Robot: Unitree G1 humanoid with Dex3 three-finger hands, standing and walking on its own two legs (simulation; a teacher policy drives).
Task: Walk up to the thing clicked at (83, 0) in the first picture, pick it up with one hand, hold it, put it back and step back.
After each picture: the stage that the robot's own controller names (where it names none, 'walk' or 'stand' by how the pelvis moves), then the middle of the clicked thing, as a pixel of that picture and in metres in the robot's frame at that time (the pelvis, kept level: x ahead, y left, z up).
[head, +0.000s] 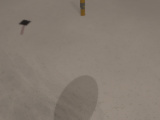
stand; (82, 7) +2.11 +0.01 -0.66
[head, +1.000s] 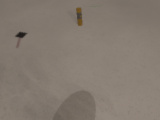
walk; (79, 16) +1.97 +0.19 -0.65
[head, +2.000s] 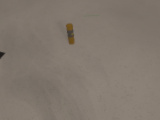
walk; (70, 34) +1.39 +0.24 -0.65
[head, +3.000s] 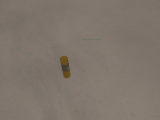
walk; (65, 67) +0.94 +0.24 -0.64
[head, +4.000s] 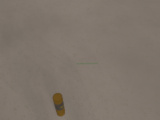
walk; (59, 105) +0.60 +0.20 -0.63
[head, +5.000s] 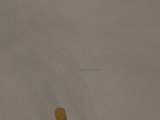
stand; (61, 119) +0.46 +0.20 -0.64
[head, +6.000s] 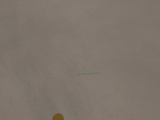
stand; out of the picture +0.44 +0.21 -0.66
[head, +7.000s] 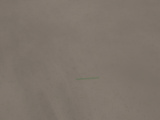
stand; out of the picture +0.40 +0.22 -0.66
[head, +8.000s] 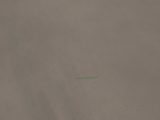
stand; out of the picture +0.40 +0.22 -0.66
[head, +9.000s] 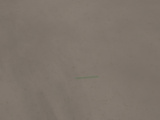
stand; out of the picture +0.40 +0.23 -0.66
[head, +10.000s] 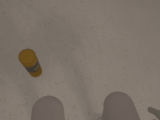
go down; (32, 65) +0.47 +0.22 -0.35
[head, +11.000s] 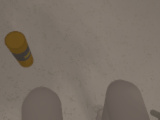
go down; (21, 52) +0.49 +0.23 -0.26
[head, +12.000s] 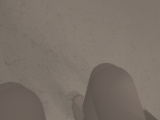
close in; out of the picture +0.47 +0.28 -0.17
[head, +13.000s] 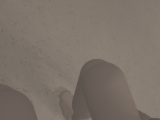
close; out of the picture +0.46 +0.29 -0.16
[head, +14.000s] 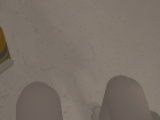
lift; out of the picture +0.39 +0.27 -0.05
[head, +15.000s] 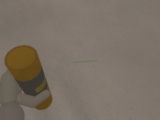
hold; (34, 83) +0.32 +0.16 +0.08
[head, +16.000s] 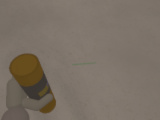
hold; (37, 88) +0.32 +0.16 +0.05
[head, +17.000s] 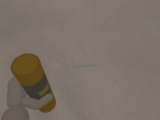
hold; (38, 88) +0.32 +0.16 +0.05
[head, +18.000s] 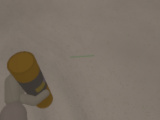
crouch; (34, 84) +0.34 +0.17 +0.02
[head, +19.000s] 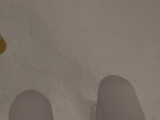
lower; out of the picture +0.50 +0.24 -0.04
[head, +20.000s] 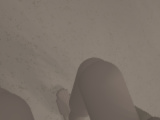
lower; out of the picture +0.47 +0.29 -0.16
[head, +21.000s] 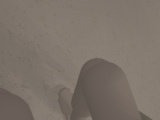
lower; out of the picture +0.46 +0.30 -0.16
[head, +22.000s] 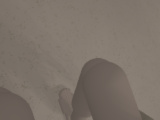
lower; out of the picture +0.46 +0.29 -0.16
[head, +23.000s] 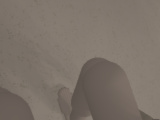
lower; out of the picture +0.46 +0.30 -0.17
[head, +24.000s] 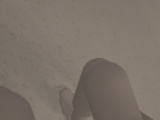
draw back; out of the picture +0.46 +0.29 -0.17
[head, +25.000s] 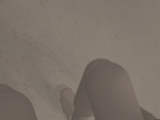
rise; out of the picture +0.45 +0.29 -0.17
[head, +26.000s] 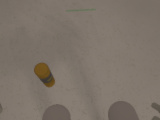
walk; (46, 76) +0.47 +0.21 -0.42
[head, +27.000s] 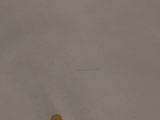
stand; out of the picture +0.41 +0.20 -0.60
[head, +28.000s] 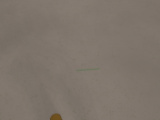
stand; out of the picture +0.42 +0.20 -0.60
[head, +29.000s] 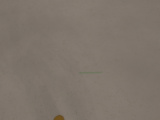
stand; out of the picture +0.42 +0.19 -0.63
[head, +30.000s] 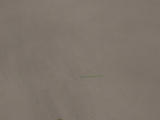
stand; out of the picture +0.41 +0.21 -0.66
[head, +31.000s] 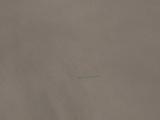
stand; out of the picture +0.40 +0.22 -0.66
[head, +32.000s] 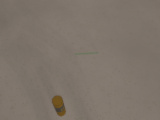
walk; (59, 106) +0.46 +0.17 -0.63
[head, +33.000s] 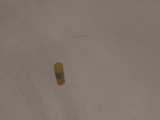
walk; (59, 74) +0.75 +0.19 -0.64
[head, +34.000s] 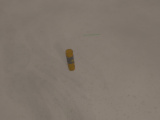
stand; (70, 60) +1.08 +0.21 -0.64
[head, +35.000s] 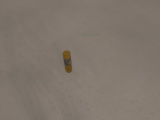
stand; (67, 62) +1.02 +0.19 -0.65
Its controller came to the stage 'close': yes
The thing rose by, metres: 0.69
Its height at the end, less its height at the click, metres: +0.00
